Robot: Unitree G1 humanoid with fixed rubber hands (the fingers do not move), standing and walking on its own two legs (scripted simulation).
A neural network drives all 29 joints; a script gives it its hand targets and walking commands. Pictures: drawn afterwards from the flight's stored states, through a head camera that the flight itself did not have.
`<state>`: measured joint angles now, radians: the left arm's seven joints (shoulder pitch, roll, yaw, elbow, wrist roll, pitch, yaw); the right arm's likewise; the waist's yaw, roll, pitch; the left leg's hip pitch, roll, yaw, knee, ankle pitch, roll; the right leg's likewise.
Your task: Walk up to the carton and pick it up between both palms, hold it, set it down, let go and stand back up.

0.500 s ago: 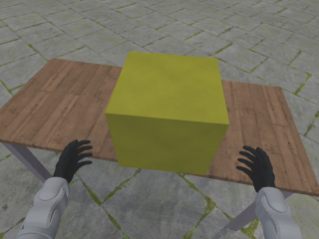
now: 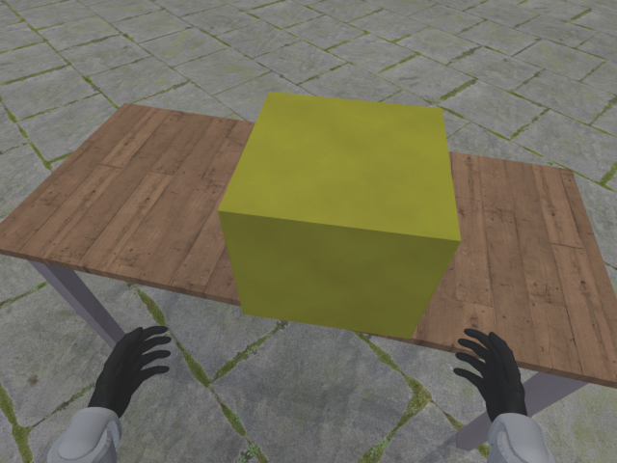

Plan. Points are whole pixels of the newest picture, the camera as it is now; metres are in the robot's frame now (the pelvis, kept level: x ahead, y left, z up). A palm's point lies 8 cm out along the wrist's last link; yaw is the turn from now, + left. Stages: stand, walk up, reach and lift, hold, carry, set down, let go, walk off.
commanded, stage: set down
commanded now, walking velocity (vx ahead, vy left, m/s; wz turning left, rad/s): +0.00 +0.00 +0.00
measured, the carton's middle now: (339, 214) +0.47 -0.01 +0.03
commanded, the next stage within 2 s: let go in 0.98 s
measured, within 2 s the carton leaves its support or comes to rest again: neither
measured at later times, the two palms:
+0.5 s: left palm (151, 432) +0.16 +0.22 -0.06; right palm (511, 457) +0.15 -0.23 -0.06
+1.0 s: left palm (169, 448) +0.15 +0.21 -0.09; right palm out of the picture +0.13 -0.24 -0.09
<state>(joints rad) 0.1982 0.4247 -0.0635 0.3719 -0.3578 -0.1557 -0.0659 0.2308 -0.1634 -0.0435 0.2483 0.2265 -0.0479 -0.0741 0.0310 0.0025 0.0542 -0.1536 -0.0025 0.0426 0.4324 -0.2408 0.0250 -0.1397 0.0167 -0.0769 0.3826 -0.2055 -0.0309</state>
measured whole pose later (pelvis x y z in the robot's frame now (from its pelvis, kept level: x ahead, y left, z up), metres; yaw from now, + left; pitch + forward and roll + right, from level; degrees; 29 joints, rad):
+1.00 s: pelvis +0.00 -0.03 +0.00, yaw -1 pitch -3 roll +0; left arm 0.21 0.23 0.00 0.54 -0.03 0.12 0.02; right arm 0.20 -0.12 -0.02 0.74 -0.02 -0.18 0.01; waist 0.01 -0.04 0.07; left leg -0.12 0.02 0.06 0.40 -0.23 -0.01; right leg -0.15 0.04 -0.06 0.42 -0.22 -0.06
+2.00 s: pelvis +0.01 +0.01 -0.01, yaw +4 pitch -1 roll -1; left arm 0.37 0.19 0.04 0.91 0.04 0.01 0.02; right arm 0.34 -0.17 -0.04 0.94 -0.04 0.00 0.00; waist 0.03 0.01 -0.03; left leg -0.20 -0.05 -0.02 0.50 -0.28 0.05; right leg -0.17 -0.03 -0.14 0.47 -0.27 -0.01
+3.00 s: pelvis +0.00 +0.01 +0.00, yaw +6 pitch -2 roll +0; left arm 0.36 0.09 0.01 1.18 0.03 0.00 0.04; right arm 0.33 -0.09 0.02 1.15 -0.01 -0.01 -0.04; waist 0.01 -0.01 0.00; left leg -0.18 -0.06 -0.04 0.45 -0.24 0.05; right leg -0.15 -0.04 -0.16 0.44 -0.26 -0.01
